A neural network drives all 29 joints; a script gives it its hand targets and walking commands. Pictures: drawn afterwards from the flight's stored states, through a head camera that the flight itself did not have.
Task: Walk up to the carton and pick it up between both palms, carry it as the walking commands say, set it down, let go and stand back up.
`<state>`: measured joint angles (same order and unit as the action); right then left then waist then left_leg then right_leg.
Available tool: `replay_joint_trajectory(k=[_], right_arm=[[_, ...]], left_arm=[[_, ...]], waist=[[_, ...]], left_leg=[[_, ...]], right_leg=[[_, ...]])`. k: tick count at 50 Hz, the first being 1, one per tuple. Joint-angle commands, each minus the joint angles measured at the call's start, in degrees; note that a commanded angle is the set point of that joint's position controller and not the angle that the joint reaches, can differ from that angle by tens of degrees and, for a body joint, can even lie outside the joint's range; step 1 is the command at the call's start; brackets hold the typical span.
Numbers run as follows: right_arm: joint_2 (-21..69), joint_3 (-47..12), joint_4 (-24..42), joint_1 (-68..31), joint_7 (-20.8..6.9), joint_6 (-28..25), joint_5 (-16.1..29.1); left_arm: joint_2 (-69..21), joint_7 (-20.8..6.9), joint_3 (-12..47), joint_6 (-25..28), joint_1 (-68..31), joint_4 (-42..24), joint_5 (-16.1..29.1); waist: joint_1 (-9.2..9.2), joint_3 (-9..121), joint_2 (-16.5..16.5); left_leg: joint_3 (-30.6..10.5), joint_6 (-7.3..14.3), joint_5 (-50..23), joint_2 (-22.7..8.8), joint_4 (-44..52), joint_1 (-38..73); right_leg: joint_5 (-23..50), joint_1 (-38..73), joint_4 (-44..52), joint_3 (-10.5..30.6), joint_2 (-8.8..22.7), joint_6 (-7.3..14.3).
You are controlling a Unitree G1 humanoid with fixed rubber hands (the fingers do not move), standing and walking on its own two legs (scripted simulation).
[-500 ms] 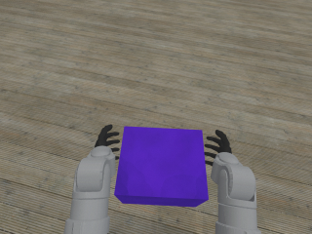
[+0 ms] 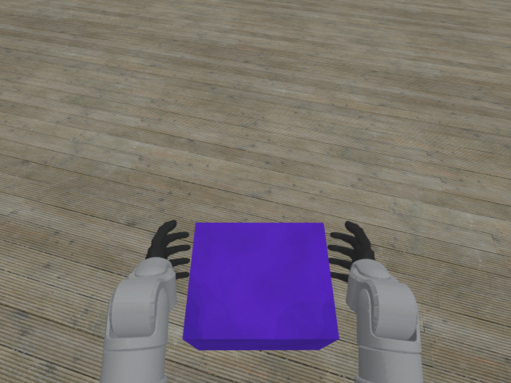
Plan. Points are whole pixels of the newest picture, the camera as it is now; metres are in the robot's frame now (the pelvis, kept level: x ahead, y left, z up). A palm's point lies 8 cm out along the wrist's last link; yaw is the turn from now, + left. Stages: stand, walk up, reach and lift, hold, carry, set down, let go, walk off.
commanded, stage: carry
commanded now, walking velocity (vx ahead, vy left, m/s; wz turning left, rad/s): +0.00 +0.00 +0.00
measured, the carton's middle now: (259, 288) +0.30 +0.00 -0.02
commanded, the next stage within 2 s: none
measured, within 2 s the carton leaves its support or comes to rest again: neither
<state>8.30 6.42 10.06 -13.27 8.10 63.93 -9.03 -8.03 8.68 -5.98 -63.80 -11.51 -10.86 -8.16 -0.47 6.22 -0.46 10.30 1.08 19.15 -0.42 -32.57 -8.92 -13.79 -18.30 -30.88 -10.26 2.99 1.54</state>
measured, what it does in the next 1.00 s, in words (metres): stands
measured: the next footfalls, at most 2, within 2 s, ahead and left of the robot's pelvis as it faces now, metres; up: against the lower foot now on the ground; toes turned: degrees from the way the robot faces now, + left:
none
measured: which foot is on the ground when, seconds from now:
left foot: down 0.00-1.00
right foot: down 0.00-1.00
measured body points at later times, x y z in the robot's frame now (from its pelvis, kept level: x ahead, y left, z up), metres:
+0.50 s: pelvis +0.01 +0.03 -0.01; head +0.01 +0.03 +0.44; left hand +0.30 +0.18 +0.04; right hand +0.31 -0.12 +0.05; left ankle -0.10 +0.08 -0.74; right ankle +0.03 -0.09 -0.74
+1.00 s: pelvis -0.02 +0.04 -0.01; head -0.05 +0.04 +0.44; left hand +0.26 +0.20 +0.05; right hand +0.28 -0.10 +0.05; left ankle -0.10 +0.08 -0.74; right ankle +0.03 -0.09 -0.74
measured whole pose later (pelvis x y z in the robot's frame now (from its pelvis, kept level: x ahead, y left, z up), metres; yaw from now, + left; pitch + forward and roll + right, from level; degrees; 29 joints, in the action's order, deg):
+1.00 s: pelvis -0.02 +0.04 -0.01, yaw +2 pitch +2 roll -1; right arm 8.5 8.1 1.1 -14.3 6.5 58.6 -11.4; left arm -8.3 6.9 -7.8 -59.1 -13.4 -1.5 -10.4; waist 0.1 6.1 -0.8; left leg 10.4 4.9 24.0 1.4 -30.8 -9.0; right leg -12.6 -21.3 -32.8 -11.2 5.6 0.0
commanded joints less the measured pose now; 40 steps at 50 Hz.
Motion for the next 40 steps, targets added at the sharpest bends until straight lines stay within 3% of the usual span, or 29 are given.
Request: replay_joint_trajectory(k=[1,2,3,4,5,6,7,8,10,11,12,13,14,15,16,17,18,19,20,21,24,27,33,40], right_arm=[[50.68,-37.46,7.07,-25.52,-16.56,0.40,24.65],[50.36,-37.81,7.80,-26.24,-16.55,1.19,25.31],[49.50,-36.52,5.76,-26.30,-16.58,1.56,24.66],[48.36,-33.84,1.17,-25.35,-16.71,1.13,22.47],[47.93,-32.14,-2.17,-24.13,-17.05,0.32,20.65],[48.60,-32.88,-1.09,-24.38,-17.45,-0.17,21.10],[49.43,-33.91,1.00,-25.92,-17.61,-0.45,21.89],[49.47,-32.57,-0.97,-26.11,-17.63,-1.12,20.68],[48.99,-29.69,-4.40,-25.96,-17.79,-3.67,18.37],[48.69,-29.16,-4.87,-25.97,-17.84,-4.95,17.96],[50.82,-35.59,6.23,-29.36,-17.48,-3.91,23.39],[49.82,-33.50,1.62,-28.33,-17.31,-3.88,21.49],[50.58,-35.64,3.20,-27.88,-17.38,-3.31,22.85],[49.80,-33.92,-0.36,-26.87,-17.42,-3.65,21.41],[49.65,-34.64,1.80,-27.72,-17.41,-4.15,21.95],[50.32,-36.11,5.37,-28.92,-17.33,-3.97,23.17],[50.80,-36.23,6.53,-28.85,-17.17,-3.48,23.70],[49.76,-33.84,3.40,-27.22,-17.01,-3.54,21.98],[48.50,-31.44,-0.72,-25.41,-16.89,-4.35,19.64],[48.03,-30.84,-2.53,-24.74,-17.00,-5.19,18.60],[49.36,-33.72,1.75,-26.81,-16.84,-5.73,20.58],[48.82,-33.15,0.64,-25.74,-16.62,-4.88,20.12],[48.17,-32.03,-1.62,-26.32,-16.80,-4.94,19.34],[48.38,-31.28,-3.04,-27.34,-16.94,-5.19,18.93]], left_arm=[[-52.93,-16.86,38.27,0.17,-28.54,-7.52,24.31],[-52.60,-16.63,38.36,-0.65,-27.68,-7.63,24.54],[-51.54,-16.47,37.09,-1.10,-26.42,-5.54,23.70],[-50.16,-16.49,34.50,-0.73,-25.86,-1.74,21.58],[-49.28,-16.66,32.94,0.02,-26.36,0.49,20.02],[-49.73,-16.79,34.01,0.56,-27.74,-0.91,20.70],[-50.84,-16.94,35.23,0.81,-28.89,-2.54,21.92],[-50.94,-17.12,33.77,1.28,-29.17,-0.38,21.15],[-50.72,-17.20,30.90,3.51,-29.30,2.93,18.79],[-50.44,-17.17,30.23,4.87,-30.25,2.88,18.58],[-53.56,-16.98,36.43,4.46,-32.17,-6.28,23.32],[-52.73,-16.88,33.29,4.58,-29.87,-1.04,20.35],[-53.14,-16.82,33.81,4.28,-28.08,-1.82,20.38],[-52.11,-16.77,31.48,4.63,-26.94,2.04,18.37],[-52.38,-16.59,32.18,5.16,-27.14,0.56,18.79],[-53.20,-16.46,34.44,4.93,-27.31,-3.18,20.49],[-53.40,-16.37,36.29,4.26,-28.81,-5.82,22.01],[-52.11,-16.32,35.12,4.14,-28.21,-3.83,21.18],[-50.21,-16.51,33.19,4.74,-27.79,-1.27,19.69],[-49.46,-16.69,32.37,5.63,-27.58,0.20,18.90],[-50.98,-16.92,34.78,6.14,-29.00,-3.24,20.70],[-50.39,-16.84,34.04,5.24,-27.84,-1.88,20.32],[-49.91,-17.10,33.17,5.26,-28.53,0.35,19.84],[-50.12,-17.26,32.15,5.42,-29.94,1.71,19.46]], waist=[[1.21,18.08,6.46],[1.07,17.70,4.61],[1.04,16.89,0.97],[1.22,15.32,-4.58],[1.85,12.55,-9.49],[2.03,10.31,-9.24],[1.78,9.90,-7.87],[1.54,11.16,-7.34],[-0.02,16.94,-7.31],[-0.15,19.73,-4.77],[-0.10,21.84,-0.11],[-0.11,21.05,5.66],[0.11,19.81,10.49],[0.37,19.42,9.87],[0.78,19.88,8.41],[0.85,20.04,6.16],[0.86,19.97,2.35],[0.78,19.97,-2.24],[0.76,19.90,-4.73],[0.65,19.62,-4.61],[0.75,18.83,-2.45],[0.95,18.49,-0.85],[0.88,16.05,-1.65],[0.89,15.02,-1.27]], left_leg=[[-1.77,-1.84,-19.09,-3.03,11.06,-4.75],[-1.73,-1.79,-25.38,-3.54,13.70,-0.55],[-2.25,-1.46,-39.35,-5.17,13.57,6.23],[-4.03,-0.29,-55.81,-7.73,10.97,15.65],[-6.48,2.22,-73.28,-10.26,7.05,25.92],[-7.26,3.93,-80.99,-10.91,4.33,29.02],[-7.35,4.45,-77.76,-10.76,4.34,25.76],[-6.27,4.41,-72.48,-10.26,3.75,21.53],[-3.31,2.63,-63.14,-9.53,-1.39,13.03],[-3.02,1.01,-51.89,-7.91,-4.69,6.84],[-4.32,-1.95,-35.33,-6.01,-8.69,-1.19],[-5.05,-2.83,-13.92,-3.66,-10.33,-8.42],[-6.50,-2.46,5.38,-1.95,-6.81,-14.30],[-7.51,-1.26,9.20,-2.58,-0.10,-14.71],[-6.23,-0.31,5.14,-2.91,6.70,-9.36],[-4.72,-0.08,-4.01,-3.52,10.96,-2.43],[-5.78,0.22,-17.58,-4.90,9.73,2.49],[-7.32,0.66,-39.45,-7.71,5.74,7.81],[-7.98,1.73,-52.49,-9.79,2.53,10.04],[-8.37,2.29,-57.09,-10.96,1.97,10.51],[-6.91,1.67,-48.47,-9.48,1.16,7.23],[-6.56,0.79,-42.39,-8.56,1.59,6.08],[-6.56,0.72,-45.24,-9.48,2.73,6.31],[-6.53,0.55,-39.11,-9.10,3.97,4.49]], right_leg=[[59.40,21.89,-4.30,6.67,8.38,3.93],[53.41,18.13,-5.44,5.68,7.45,2.98],[40.65,10.78,-7.57,3.88,5.83,1.72],[16.92,-0.95,-9.13,1.39,2.85,0.65],[-6.21,-14.48,-9.43,-2.30,-1.16,-0.61],[-11.25,-19.96,-9.00,-4.16,-3.01,-1.22],[-9.50,-17.49,-6.56,-3.38,-3.12,-0.58],[-5.35,-12.22,-3.24,-2.46,-2.90,0.13],[13.26,2.60,4.04,-0.28,-0.38,1.88],[30.84,10.80,3.14,3.39,2.98,3.89],[53.78,18.98,-2.54,9.19,9.52,7.97],[66.60,23.87,-2.34,12.95,13.41,10.54],[68.97,27.09,-1.39,15.68,14.71,11.28],[65.66,27.10,-1.65,14.74,14.53,10.13],[57.40,23.06,-1.58,11.66,13.31,7.76],[46.44,16.64,-0.92,8.90,11.55,4.65],[38.16,12.05,-2.41,6.75,9.52,2.59],[28.61,6.31,-4.75,4.37,7.05,1.31],[19.57,3.49,-5.00,2.91,5.07,0.69],[14.99,2.79,-4.83,2.57,3.73,1.05],[20.76,5.31,-3.57,3.47,5.71,1.32],[26.36,6.13,-3.77,4.11,6.87,1.58],[19.38,3.96,-3.44,3.47,6.56,0.60],[17.35,4.58,-2.07,3.78,7.08,0.55]])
